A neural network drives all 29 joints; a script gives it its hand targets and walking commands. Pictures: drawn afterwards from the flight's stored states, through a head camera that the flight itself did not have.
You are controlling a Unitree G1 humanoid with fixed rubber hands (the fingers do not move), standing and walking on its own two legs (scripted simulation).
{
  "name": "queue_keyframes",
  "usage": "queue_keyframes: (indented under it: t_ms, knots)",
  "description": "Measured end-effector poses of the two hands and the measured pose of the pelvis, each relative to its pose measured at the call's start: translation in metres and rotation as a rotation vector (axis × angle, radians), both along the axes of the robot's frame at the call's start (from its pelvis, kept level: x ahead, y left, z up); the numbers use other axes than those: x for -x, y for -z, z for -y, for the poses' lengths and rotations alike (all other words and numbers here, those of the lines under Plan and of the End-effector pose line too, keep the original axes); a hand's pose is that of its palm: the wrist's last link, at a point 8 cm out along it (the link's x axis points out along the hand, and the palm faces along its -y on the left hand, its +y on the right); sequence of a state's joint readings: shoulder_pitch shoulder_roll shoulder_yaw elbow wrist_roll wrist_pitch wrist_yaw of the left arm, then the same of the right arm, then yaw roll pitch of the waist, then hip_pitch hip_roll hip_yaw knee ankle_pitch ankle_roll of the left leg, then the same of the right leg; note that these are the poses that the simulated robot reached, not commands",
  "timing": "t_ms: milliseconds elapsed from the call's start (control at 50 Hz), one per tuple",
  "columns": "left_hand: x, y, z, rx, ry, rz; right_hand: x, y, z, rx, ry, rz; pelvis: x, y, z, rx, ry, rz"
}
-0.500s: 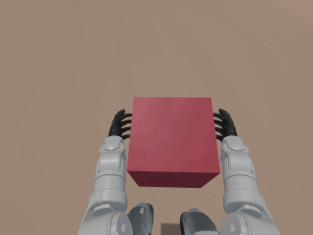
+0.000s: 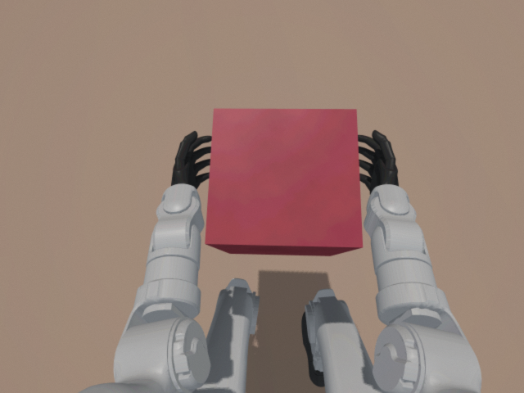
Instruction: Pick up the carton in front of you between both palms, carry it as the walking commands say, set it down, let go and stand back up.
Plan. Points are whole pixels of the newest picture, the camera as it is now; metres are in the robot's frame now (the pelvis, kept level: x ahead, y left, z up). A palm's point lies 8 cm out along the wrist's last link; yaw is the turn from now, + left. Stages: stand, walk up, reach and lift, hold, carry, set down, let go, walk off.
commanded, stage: set down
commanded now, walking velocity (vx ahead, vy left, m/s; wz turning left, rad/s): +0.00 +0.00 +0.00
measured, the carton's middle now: (281, 194) +0.41 +0.02 -0.15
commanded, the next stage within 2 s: none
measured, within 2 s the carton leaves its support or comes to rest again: neither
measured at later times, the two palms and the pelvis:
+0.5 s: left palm (205, 193) +0.43 +0.18 -0.24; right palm (351, 191) +0.45 -0.12 -0.24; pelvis -0.03 +0.01 -0.13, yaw -2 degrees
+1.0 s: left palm (216, 197) +0.46 +0.18 -0.38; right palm (337, 196) +0.47 -0.12 -0.38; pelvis -0.04 +0.01 -0.22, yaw -2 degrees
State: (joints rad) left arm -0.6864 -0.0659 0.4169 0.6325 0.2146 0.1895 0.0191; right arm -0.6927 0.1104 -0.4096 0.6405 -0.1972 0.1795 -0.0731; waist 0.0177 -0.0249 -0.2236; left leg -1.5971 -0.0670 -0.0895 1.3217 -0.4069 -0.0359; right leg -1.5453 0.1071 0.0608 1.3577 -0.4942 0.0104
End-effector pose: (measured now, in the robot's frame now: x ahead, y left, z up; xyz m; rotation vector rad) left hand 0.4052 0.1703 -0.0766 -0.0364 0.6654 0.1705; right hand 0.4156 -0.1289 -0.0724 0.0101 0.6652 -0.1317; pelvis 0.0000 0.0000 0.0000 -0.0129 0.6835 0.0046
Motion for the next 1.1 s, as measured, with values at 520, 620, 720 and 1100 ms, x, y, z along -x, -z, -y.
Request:
queue_keyframes:
  t_ms: [520,620,720,1100]
  knots:
    - [-0.030,0.171,-0.005,-0.006,-0.003,-0.024,-0.035,0.169,-0.005,0.018,-0.027,-0.021,0.034,0.135,-0.010,0.015,0.014,-0.103]
    - [-0.035,0.202,-0.006,-0.010,-0.003,-0.035,-0.042,0.200,-0.005,0.023,-0.033,-0.032,0.038,0.156,-0.008,0.013,0.017,-0.109]
    - [-0.041,0.234,-0.006,-0.016,-0.002,-0.046,-0.049,0.233,-0.006,0.024,-0.041,-0.042,0.041,0.177,-0.007,0.009,0.021,-0.112]
    - [-0.056,0.301,-0.006,-0.027,-0.003,-0.078,-0.060,0.308,-0.004,0.017,-0.054,-0.075,0.037,0.229,-0.003,-0.015,0.046,-0.050]
